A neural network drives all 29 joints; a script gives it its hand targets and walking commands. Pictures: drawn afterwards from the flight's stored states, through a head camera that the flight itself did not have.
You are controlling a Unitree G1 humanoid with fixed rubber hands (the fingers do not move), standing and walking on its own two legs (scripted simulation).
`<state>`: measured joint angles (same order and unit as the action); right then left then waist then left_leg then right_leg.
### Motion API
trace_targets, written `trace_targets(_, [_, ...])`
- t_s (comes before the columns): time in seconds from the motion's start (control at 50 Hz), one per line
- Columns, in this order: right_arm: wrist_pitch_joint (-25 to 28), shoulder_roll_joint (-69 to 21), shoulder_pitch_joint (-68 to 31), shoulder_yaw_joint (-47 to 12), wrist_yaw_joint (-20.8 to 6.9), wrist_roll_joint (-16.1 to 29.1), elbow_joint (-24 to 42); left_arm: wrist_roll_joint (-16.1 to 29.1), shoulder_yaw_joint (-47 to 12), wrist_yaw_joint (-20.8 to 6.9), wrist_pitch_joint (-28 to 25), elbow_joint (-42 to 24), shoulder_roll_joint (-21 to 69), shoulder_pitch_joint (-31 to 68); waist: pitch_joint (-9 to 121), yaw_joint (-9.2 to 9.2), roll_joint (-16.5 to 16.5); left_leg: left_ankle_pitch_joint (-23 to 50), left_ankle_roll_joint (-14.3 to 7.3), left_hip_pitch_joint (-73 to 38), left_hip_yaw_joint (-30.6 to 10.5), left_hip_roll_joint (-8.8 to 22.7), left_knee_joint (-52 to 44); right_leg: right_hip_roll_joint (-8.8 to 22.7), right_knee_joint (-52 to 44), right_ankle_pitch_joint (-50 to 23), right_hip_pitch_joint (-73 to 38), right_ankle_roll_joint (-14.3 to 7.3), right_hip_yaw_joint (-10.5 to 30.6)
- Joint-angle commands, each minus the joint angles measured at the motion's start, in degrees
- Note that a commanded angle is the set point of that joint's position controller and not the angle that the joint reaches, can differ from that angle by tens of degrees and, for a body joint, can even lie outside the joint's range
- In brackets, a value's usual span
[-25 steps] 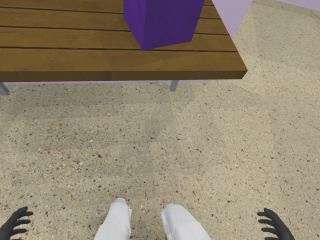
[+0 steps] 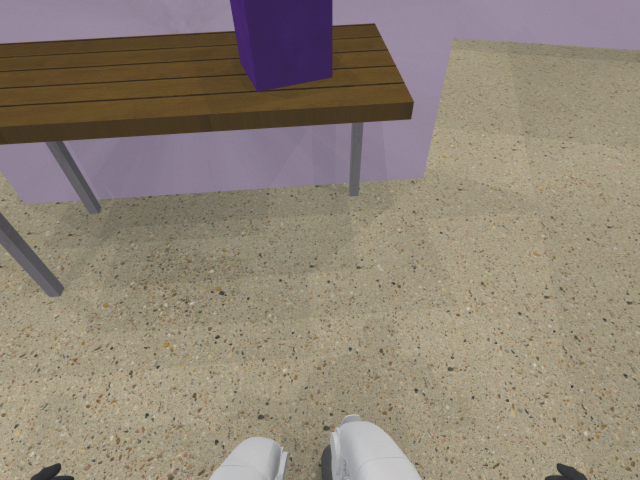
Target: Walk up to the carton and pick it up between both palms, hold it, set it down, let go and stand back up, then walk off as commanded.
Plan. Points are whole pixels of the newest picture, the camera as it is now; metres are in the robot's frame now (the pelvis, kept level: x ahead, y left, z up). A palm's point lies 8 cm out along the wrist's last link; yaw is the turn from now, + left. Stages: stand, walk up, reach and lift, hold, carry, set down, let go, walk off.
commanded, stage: walk off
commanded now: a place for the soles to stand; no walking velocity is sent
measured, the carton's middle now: (280, 21) +1.14 +0.09 +0.13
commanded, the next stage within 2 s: stand in 1.34 s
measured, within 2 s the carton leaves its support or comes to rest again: neither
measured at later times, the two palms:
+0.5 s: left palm out of the picture -0.20 +0.17 -0.05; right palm out of the picture -0.02 -0.50 -0.12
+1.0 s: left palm out of the picture -0.24 +0.27 -0.05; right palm out of the picture -0.17 -0.44 -0.08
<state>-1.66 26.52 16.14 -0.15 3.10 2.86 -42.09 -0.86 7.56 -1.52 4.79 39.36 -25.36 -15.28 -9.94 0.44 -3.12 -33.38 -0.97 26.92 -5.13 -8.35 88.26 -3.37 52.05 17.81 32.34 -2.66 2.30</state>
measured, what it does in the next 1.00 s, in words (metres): walks backwards: left foot, then right foot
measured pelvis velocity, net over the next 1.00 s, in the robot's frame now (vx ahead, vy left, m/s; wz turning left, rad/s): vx -0.25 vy -0.09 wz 0.09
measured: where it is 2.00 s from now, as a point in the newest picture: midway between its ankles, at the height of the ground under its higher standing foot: outside the picture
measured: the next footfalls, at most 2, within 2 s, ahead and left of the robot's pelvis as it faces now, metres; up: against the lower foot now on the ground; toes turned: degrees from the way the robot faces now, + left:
left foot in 0.10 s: -0.14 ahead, +0.08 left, +0.00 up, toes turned +2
right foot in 0.40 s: -0.09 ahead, -0.29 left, +0.00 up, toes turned +8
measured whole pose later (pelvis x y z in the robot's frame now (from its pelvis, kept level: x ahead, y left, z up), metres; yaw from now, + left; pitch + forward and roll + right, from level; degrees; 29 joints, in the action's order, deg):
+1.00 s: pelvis -0.25 -0.09 +0.01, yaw +5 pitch -6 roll -1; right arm 0.6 32.0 19.9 -0.1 -3.7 2.8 -47.3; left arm -0.9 6.4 1.1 -2.7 46.3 -27.1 -20.6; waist -6.3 0.5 3.1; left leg -23.6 -2.3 26.4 -0.1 -0.6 53.5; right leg 3.2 53.8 27.7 26.8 1.8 7.8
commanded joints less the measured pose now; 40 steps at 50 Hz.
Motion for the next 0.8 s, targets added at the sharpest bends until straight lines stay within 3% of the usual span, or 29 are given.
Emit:
trace_targets(0.0, [2.2,9.2,19.8,8.4,-3.1,-6.0,-5.9,-4.7,5.0,1.5,-1.9,-5.6,-9.1,3.2,13.4,-6.58,5.9,-12.5,-8.6,-17.6,7.8,8.2,-56.2,-2.3,6.8,11.9,-1.6,13.8,-4.4])
trace_targets(0.02, [2.3,7.8,12.4,7.1,-2.9,-6.1,-2.4,-4.0,4.5,2.1,-2.5,-4.8,-8.9,-1.2,9.8,-4.73,24.2,-0.2,-11.5,-2.1,-1.9,14.9,-62.7,-2.6,40.2,19.9,-6.5,5.9,-1.7])
trace_targets(0.04, [2.9,8.5,2.2,6.3,-2.0,-6.7,1.8,-4.0,3.1,2.3,-3.4,-7.0,-7.2,-2.9,5.6,-0.84,18.1,-3.4,-12.3,7.3,-18.2,20.9,-63.6,-2.0,50.3,17.9,-3.5,2.6,5.0])
trace_targets(0.06, [2.7,12.3,-3.1,5.9,-1.7,-7.1,2.9,-2.9,2.3,2.6,-2.9,-7.5,-8.8,-3.3,2.3,1.07,17.2,-6.5,-11.8,6.6,-33.1,26.6,-67.6,-2.6,53.8,21.3,8.4,2.6,10.6])
trace_targets(0.08, [3.0,12.8,-0.3,5.8,-1.6,-6.9,2.6,-1.9,1.8,2.1,-2.6,-4.9,-10.3,-4.5,5.7,0.08,7.7,-9.3,-8.6,-6.7,-33.6,28.3,-74.4,-2.5,45.7,12.5,15.7,2.5,11.4])
trace_targets(0.1, [3.5,18.5,-2.3,7.3,-1.5,-6.5,1.3,-1.6,2.2,1.0,-2.1,-4.7,-11.9,-1.9,3.9,-1.08,9.3,-31.4,-13.3,-4.7,-45.7,38.0,-84.2,2.4,44.7,7.2,17.8,2.3,11.1])
trace_targets(0.12, [4.3,22.1,-8.5,8.0,-0.9,-6.1,1.3,-1.7,3.1,1.6,-2.8,-7.3,-13.9,7.8,-3.9,-2.02,14.2,-41.0,-17.0,3.3,-53.0,38.2,-86.4,5.8,49.2,4.3,18.8,2.3,15.1])
trace_targets(0.14, [4.7,21.1,-10.8,7.2,-1.2,-5.9,-0.5,-1.3,3.3,1.9,-4.2,-6.6,-15.5,11.0,-12.7,-1.10,6.4,-31.4,-16.1,6.2,-47.3,33.6,-80.7,6.6,43.8,8.0,20.2,2.9,17.6])
trace_targets(0.16, [5.8,19.8,-6.2,7.6,-1.1,-5.7,-0.6,-0.6,3.8,1.5,-5.0,-7.5,-15.4,11.9,-14.5,-2.83,10.2,-18.0,-20.7,2.4,-51.2,38.0,-76.3,8.6,47.2,14.7,24.1,4.1,18.6])
trace_targets(0.2, [5.2,17.1,-2.2,6.5,-1.9,-5.4,-2.3,-1.2,3.9,2.2,-6.9,-5.4,-13.9,9.5,-15.6,-2.08,3.9,-12.5,-19.0,2.4,-38.3,28.9,-67.7,7.0,31.0,18.0,22.1,4.0,15.0])
trace_targets(0.22, [5.0,17.5,-2.7,6.6,-2.5,-5.5,-1.2,-0.8,4.1,1.6,-7.2,-3.7,-14.1,3.0,-12.7,-0.70,8.5,-15.7,-17.7,6.4,-32.6,28.2,-66.6,5.9,28.6,19.2,13.8,3.9,12.3])
trace_targets(0.26, [4.5,17.4,-12.3,5.6,-3.1,-6.1,2.0,-0.8,4.5,1.4,-7.4,1.0,-12.4,-14.0,-10.8,9.58,8.2,-21.2,-10.6,31.0,-18.4,20.7,-59.4,7.0,9.0,14.7,-15.8,2.9,7.0])
trace_targets(0.28, [4.2,14.2,-15.9,5.1,-3.2,-6.8,2.7,-0.9,4.4,1.4,-8.0,5.3,-11.1,-21.9,-9.1,14.27,3.0,-15.9,-5.9,38.8,-9.8,13.3,-47.1,4.8,-0.4,12.5,-29.3,3.8,3.7])
trace_targets(0.3, [3.9,11.5,-15.2,5.3,-3.0,-7.2,2.8,-0.6,4.8,2.1,-8.4,8.2,-11.3,-29.0,-8.7,16.13,-7.5,-5.9,-3.9,35.3,-2.0,8.0,-27.4,5.6,-11.3,10.5,-29.6,5.6,5.4])
trace_targets(0.32, [3.8,8.1,-14.5,5.2,-3.0,-6.4,4.3,-0.9,4.6,2.8,-9.0,9.0,-12.3,-32.4,-8.1,16.97,-19.6,-4.7,-1.6,30.1,2.8,-0.8,-4.3,9.6,-24.2,10.3,-22.7,4.5,15.7])
trace_targets(0.34, [3.5,8.0,-8.9,5.3,-3.7,-5.4,3.2,-1.6,4.4,3.1,-9.4,7.3,-14.6,-28.1,-5.0,11.39,-19.4,-5.0,-0.6,26.0,-3.9,-3.1,0.7,15.3,-29.9,16.1,-13.4,3.3,32.1])
trace_targets(0.36, [3.1,9.2,-3.2,6.2,-3.7,-5.1,2.7,-1.5,4.3,3.4,-8.9,4.3,-14.5,-21.2,-1.9,6.02,-11.6,-4.8,-1.4,21.7,-7.1,-1.2,1.3,15.5,-31.7,28.6,-10.0,2.0,39.4])
trace_targets(0.4, [2.7,9.4,0.0,6.2,-4.8,-4.8,1.0,-0.6,3.4,3.7,-9.9,3.4,-18.5,-14.4,3.8,0.28,-4.4,0.5,-2.6,22.2,-7.7,1.7,-5.6,14.3,-38.7,38.3,-11.8,2.6,44.0])
trace_targets(0.42, [2.6,9.3,-4.4,5.9,-4.7,-4.8,2.6,-0.6,3.6,4.1,-9.4,2.6,-21.1,-11.6,0.7,0.67,-14.5,2.7,-2.7,25.5,-7.6,3.4,-2.4,18.3,-46.5,43.4,-8.2,1.6,52.9])
trace_targets(0.44, [2.8,12.2,-8.3,6.8,-4.6,-5.0,2.2,-0.7,3.7,4.5,-9.7,1.5,-23.3,-8.8,-4.4,0.94,-16.0,7.9,-1.8,26.6,-9.4,6.0,-1.6,22.2,-49.9,50.8,-4.7,1.5,57.6])
trace_targets(0.48, [2.9,13.9,-4.4,7.1,-4.9,-3.9,-2.0,-1.0,3.6,4.1,-10.6,2.0,-21.1,-7.2,-2.9,-0.59,-11.2,10.8,-1.9,23.2,-8.5,6.9,-9.4,21.2,-43.0,45.0,-9.7,-1.8,49.8])
trace_targets(0.56, [2.5,15.6,-4.1,8.3,-5.9,-4.6,-3.1,-0.9,3.9,4.5,-11.4,2.0,-19.5,-8.4,0.7,-0.40,-8.4,12.5,-1.0,20.1,-5.6,7.0,-13.9,18.1,-37.3,34.8,-14.9,-0.4,35.1])
trace_targets(0.6, [2.5,14.9,-5.4,8.0,-6.0,-4.5,-1.7,-1.1,3.8,4.7,-11.0,1.8,-19.3,-10.4,2.5,1.14,-6.8,13.2,-0.9,19.6,-4.5,7.1,-16.8,18.9,-36.4,30.2,-18.4,-1.8,34.4])
trace_targets(0.64, [2.0,15.8,-4.7,8.1,-6.2,-5.1,-3.3,-1.0,4.6,4.2,-11.0,2.1,-19.5,-10.4,2.3,1.20,-9.3,13.2,-0.4,19.0,-2.6,5.9,-14.8,16.9,-39.3,34.9,-17.1,-0.8,32.9])
trace_targets(0.68, [2.2,14.9,-3.4,8.2,-6.0,-5.1,-3.2,-1.2,4.4,4.0,-11.2,2.4,-18.3,-10.4,3.8,1.75,-11.5,12.9,-0.1,19.2,-1.0,7.7,-17.7,17.1,-37.9,31.5,-20.0,-2.3,31.9])
trace_targets(0.7, [2.0,14.9,-2.5,7.9,-6.4,-4.8,-2.9,-0.9,4.3,3.9,-10.7,1.5,-18.8,-9.7,4.3,0.55,-14.2,12.3,0.4,15.4,2.1,8.0,-20.4,15.5,-38.5,32.3,-16.2,-3.3,26.6])
trace_targets(0.72, [2.1,14.7,-1.1,8.2,-6.6,-4.7,-3.2,-1.2,4.3,3.7,-10.3,1.2,-18.8,-6.8,3.5,-0.35,-14.8,10.0,0.4,11.1,4.6,8.1,-22.0,16.3,-38.3,32.9,-11.6,-6.4,25.2])
trace_targets(0.74, [2.1,14.5,-1.1,8.2,-6.8,-4.6,-3.5,-1.3,4.3,3.6,-10.1,1.3,-18.7,-7.5,4.8,0.45,-13.6,9.3,0.2,10.5,4.8,8.5,-25.1,15.7,-37.3,31.1,-13.1,-6.6,26.3])
trace_targets(0.78, [2.2,15.3,1.6,8.4,-6.8,-4.9,-3.5,-1.5,3.9,3.2,-9.4,-0.5,-19.1,-5.6,3.3,-0.17,-17.9,7.1,0.0,9.2,6.1,8.7,-26.6,17.6,-37.7,35.6,-9.4,-8.0,26.3])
